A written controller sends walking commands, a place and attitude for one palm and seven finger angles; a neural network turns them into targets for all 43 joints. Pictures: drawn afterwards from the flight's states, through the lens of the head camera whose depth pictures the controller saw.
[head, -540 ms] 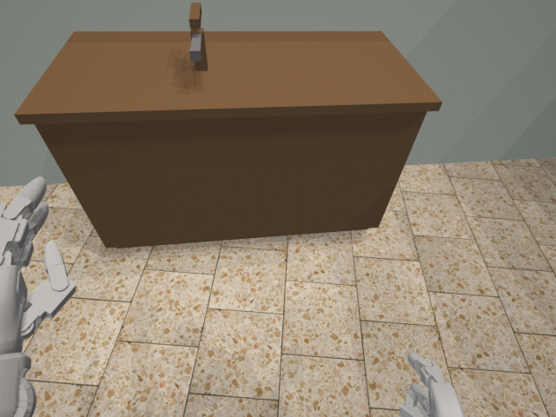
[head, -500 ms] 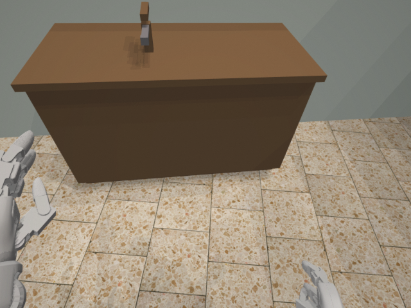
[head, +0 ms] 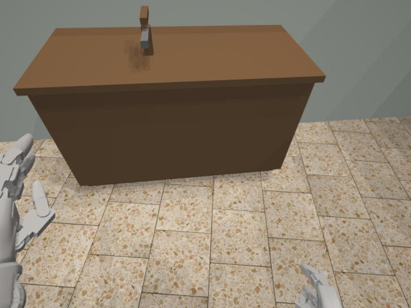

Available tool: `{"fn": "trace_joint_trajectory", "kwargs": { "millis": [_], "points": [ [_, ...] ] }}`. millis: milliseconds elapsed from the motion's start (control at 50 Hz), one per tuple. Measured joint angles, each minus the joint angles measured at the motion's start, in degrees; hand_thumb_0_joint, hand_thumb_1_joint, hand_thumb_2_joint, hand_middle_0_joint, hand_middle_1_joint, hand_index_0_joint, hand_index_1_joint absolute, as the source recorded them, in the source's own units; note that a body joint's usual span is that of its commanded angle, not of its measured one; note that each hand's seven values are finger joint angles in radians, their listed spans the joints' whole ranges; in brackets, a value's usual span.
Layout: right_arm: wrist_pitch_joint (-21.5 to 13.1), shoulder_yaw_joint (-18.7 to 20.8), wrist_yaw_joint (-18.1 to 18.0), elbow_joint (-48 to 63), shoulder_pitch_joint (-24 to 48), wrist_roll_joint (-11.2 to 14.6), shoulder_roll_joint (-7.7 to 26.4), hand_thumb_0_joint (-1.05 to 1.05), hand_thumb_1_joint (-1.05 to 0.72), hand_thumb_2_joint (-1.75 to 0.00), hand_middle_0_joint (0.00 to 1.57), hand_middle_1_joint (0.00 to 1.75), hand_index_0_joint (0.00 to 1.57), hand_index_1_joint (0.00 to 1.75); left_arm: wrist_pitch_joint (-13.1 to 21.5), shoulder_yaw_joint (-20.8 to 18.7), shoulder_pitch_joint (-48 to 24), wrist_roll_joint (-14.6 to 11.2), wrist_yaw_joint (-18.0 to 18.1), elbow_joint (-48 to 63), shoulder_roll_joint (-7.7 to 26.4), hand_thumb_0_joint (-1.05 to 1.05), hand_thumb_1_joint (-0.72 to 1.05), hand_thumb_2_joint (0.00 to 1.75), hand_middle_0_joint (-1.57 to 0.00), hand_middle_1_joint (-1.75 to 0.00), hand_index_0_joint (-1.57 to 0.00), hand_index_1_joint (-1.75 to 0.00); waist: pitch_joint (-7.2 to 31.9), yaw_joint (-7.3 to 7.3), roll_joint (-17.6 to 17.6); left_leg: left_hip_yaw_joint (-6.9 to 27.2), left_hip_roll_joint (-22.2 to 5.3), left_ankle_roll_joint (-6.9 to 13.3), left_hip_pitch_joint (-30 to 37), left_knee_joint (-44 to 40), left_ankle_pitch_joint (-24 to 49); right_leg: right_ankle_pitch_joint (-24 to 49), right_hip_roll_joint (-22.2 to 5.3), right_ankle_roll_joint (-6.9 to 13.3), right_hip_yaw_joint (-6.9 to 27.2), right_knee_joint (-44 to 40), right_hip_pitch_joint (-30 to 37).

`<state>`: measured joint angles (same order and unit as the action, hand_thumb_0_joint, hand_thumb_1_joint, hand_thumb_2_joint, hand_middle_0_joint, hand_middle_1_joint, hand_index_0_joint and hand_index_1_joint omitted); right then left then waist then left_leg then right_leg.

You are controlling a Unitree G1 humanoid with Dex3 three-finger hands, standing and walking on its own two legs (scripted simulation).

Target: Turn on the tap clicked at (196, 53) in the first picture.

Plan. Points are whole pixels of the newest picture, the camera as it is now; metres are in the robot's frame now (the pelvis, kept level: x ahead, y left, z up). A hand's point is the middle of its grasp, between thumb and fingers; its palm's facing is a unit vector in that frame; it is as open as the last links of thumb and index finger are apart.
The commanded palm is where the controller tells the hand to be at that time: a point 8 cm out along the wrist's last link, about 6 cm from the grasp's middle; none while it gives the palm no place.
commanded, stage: walk to a spot facing it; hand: left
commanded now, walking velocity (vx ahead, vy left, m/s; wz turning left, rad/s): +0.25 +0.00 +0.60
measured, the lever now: (144, 43) +0.95 +0.29 +0.08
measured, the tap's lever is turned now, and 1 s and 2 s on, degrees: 0 0 0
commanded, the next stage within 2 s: turn to face it in 0.98 s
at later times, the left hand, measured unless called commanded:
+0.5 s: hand (20, 197) +0.22 +0.29 +0.17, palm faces +0.52 -0.75 -0.40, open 7.4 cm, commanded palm +0.15 +0.32 +0.18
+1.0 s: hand (17, 201) +0.22 +0.29 +0.17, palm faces +0.73 -0.50 -0.47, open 7.4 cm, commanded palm +0.14 +0.30 +0.18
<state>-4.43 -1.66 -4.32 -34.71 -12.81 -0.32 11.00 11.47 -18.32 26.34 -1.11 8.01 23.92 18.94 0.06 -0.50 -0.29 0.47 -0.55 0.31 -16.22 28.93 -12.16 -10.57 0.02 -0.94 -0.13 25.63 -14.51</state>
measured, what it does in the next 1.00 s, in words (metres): walks ahead, turning left: right foot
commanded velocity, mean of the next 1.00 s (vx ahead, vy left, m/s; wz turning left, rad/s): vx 0.14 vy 0.00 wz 0.59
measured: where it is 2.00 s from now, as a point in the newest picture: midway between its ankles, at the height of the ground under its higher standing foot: outside the picture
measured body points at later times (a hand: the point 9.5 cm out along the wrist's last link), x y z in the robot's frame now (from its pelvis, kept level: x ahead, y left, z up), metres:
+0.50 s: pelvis +0.06 +0.01 +0.00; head +0.08 +0.03 +0.45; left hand +0.19 +0.32 +0.19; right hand +0.22 -0.17 -0.10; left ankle +0.04 +0.12 -0.74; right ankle +0.07 -0.13 -0.68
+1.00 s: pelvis +0.14 -0.02 +0.00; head +0.19 -0.01 +0.45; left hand +0.17 +0.31 +0.20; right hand +0.43 -0.16 -0.09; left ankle +0.13 +0.12 -0.70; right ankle +0.12 -0.11 -0.74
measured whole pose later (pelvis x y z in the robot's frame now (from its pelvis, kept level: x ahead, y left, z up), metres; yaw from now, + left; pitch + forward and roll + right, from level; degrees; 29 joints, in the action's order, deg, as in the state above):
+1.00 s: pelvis +0.14 -0.02 +0.00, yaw +30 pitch +1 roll +4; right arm -1.5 2.5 -6.3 -31.0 -9.5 -0.5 14.6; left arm 9.8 -20.6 29.0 -1.8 9.8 32.9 21.3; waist -5.1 -0.9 2.5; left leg -10.3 -2.6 -2.7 -27.7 44.5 -19.3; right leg -22.0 -7.6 1.8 -17.1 30.0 -9.1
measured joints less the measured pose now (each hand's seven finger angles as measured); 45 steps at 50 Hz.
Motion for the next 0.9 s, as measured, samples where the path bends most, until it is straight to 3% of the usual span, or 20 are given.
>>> {"fn": "trace_joint_trajectory", "kwargs": {
  "millis": [180,260,320,380,440,560,620,640,660,700,740,780,840,900],
  "points": [
    [1.1,1.1,-0.4,-0.3,-2.1,-0.2,1.2,0.01,-0.9,-0.9,0.2,0.3,0.2,0.3,-1.6,0.4,0.0,0.3,0.8,2.6,0.5,0.02,0.89,0.9,-0.21,-0.3,-0.21,-0.3,0.7,1.72,0.9,0.8,0.9,1.2,-4.7,7.8,-7.8,-6.8,-2.4,0.3,-3.4,6.9,-2.9],
    [0.7,1.5,-0.5,-0.9,-2.8,-0.2,1.4,0.01,-0.9,-0.9,0.2,0.3,0.2,0.3,-0.8,-1.7,0.0,0.1,1.3,6.0,2.1,0.02,0.89,0.9,-0.21,-0.3,-0.21,-0.3,-0.6,2.08,3.0,-0.7,2.0,1.7,-5.1,10.5,-4.3,-9.0,-5.6,-0.7,-4.5,13.4,-4.0],
    [0.3,1.7,-0.6,-1.8,-2.9,-0.3,0.0,0.01,-0.9,-0.9,0.2,0.3,0.2,0.3,-0.1,-3.7,0.8,0.3,1.4,5.7,2.2,0.02,0.89,0.9,-0.21,-0.3,-0.21,-0.3,0.0,2.17,2.7,-0.3,2.4,2.4,-5.1,11.8,-7.5,-18.6,-3.5,-0.6,-1.9,25.4,-7.5],
    [-0.6,1.3,0.1,-2.9,-3.1,-0.7,-2.0,0.01,-0.9,-0.9,0.2,0.3,0.2,0.3,-0.3,-3.8,0.0,0.7,1.1,4.8,2.1,0.02,0.89,0.9,-0.21,-0.3,-0.21,-0.3,0.1,2.92,1.3,2.7,2.1,2.1,-3.9,8.8,-6.2,-20.4,-1.1,-0.9,-1.5,33.9,-10.3],
    [-1.4,0.5,1.2,-3.4,-3.1,-0.5,-3.3,0.01,-0.9,-0.9,0.2,0.3,0.2,0.3,0.1,-3.2,0.4,0.3,0.5,6.2,1.9,0.02,0.89,0.9,-0.21,-0.3,-0.2,-0.3,-0.1,2.73,0.2,5.2,1.5,1.8,-2.3,4.8,-4.4,-18.6,-0.4,-1.8,-2.1,31.8,-11.4],
    [-1.5,0.0,1.6,-2.4,-1.9,-0.3,-3.4,0.01,-0.9,-0.9,0.2,0.3,0.2,0.3,0.2,-2.7,4.7,-0.8,-1.0,7.9,2.4,0.02,0.9,0.9,-0.21,-0.3,-0.2,-0.3,-0.4,1.96,-1.5,8.4,1.5,0.3,-0.5,1.4,-3.9,-15.9,0.1,-2.6,-3.8,19.5,-9.2],
    [-1.0,0.3,1.2,-1.8,-0.9,-0.4,-2.6,0.01,-0.9,-0.9,0.2,0.3,0.2,0.3,-0.7,-3.3,5.2,-1.0,-1.5,6.7,3.3,0.02,0.89,0.9,-0.21,-0.3,-0.21,-0.3,-0.4,1.03,-2.1,9.6,2.2,-0.8,-0.4,3.1,-5.6,-12.9,0.7,-2.4,-4.9,9.1,-4.8],
    [-0.7,0.4,1.0,-1.6,-0.6,-0.3,-2.1,0.01,-0.9,-0.9,0.2,0.3,0.2,0.3,-1.0,-3.4,5.0,-0.8,-1.5,6.3,3.6,0.02,0.89,0.9,-0.21,-0.3,-0.21,-0.3,-0.3,0.56,-2.2,9.9,2.7,-1.1,-0.9,4.7,-6.7,-9.1,0.6,-1.3,-5.2,4.9,-2.9],
    [-0.4,0.8,0.8,-1.7,0.1,-0.2,-1.5,0.01,-0.9,-0.9,0.2,0.3,0.2,0.3,-1.3,-3.2,4.0,-0.6,-1.5,5.6,3.4,0.02,0.89,0.9,-0.21,-0.3,-0.21,-0.3,-0.6,0.25,-2.7,9.1,2.4,-0.6,-2.2,8.9,-8.8,-4.2,0.6,0.5,-6.0,4.4,-2.6],
    [0.5,1.6,0.4,-3.0,1.2,-0.2,0.0,0.01,-0.9,-0.9,0.2,0.3,0.2,0.3,-2.0,-1.8,1.3,-0.7,-1.2,3.7,2.5,0.02,0.89,0.9,-0.21,-0.3,-0.21,-0.3,-1.1,0.34,-2.9,6.0,2.6,-1.0,-7.1,23.1,-14.2,-5.7,-0.7,3.2,-8.2,7.0,-2.0],
    [1.2,2.1,0.2,-3.7,1.7,-0.4,1.4,0.01,-0.9,-0.9,0.2,0.3,0.2,0.3,-1.8,-1.0,0.0,-0.5,-0.9,1.6,1.1,0.02,0.89,0.9,-0.21,-0.3,-0.21,-0.3,-1.0,0.36,-1.9,2.3,2.3,-2.0,-11.5,34.9,-14.1,-8.3,-2.6,3.9,-9.6,7.1,-0.3],
    [2.0,2.5,-0.1,-3.2,2.3,-0.4,2.4,0.01,-0.9,-0.9,0.2,0.3,0.2,0.3,-1.5,-1.2,0.9,-0.1,-0.7,0.3,0.2,0.02,0.89,0.9,-0.21,-0.3,-0.21,-0.3,-1.2,0.49,-0.9,-0.5,1.0,-3.0,-14.6,41.4,-12.6,-8.9,-3.9,3.8,-10.5,5.9,1.3],
    [2.7,3.3,-1.0,-1.5,3.1,-0.4,3.5,0.01,-0.9,-0.9,0.2,0.3,0.2,0.3,-1.8,-1.2,2.2,0.1,-0.4,0.1,0.3,0.02,0.89,0.9,-0.21,-0.3,-0.21,-0.3,-2.5,0.97,0.2,-3.2,-1.1,-3.8,-16.7,40.8,-10.2,-8.9,-5.3,3.6,-12.4,4.0,3.7],
    [2.7,3.9,-1.8,0.5,3.5,-0.4,4.1,0.01,-0.9,-0.9,0.2,0.3,0.2,0.3,-2.2,-1.0,2.0,-0.2,0.2,2.3,1.0,0.02,0.89,0.9,-0.21,-0.3,-0.21,-0.3,-4.3,0.59,1.3,-6.1,-2.5,-3.7,-16.1,32.4,-8.6,-9.3,-6.4,3.5,-14.5,3.0,5.2]
  ]
}}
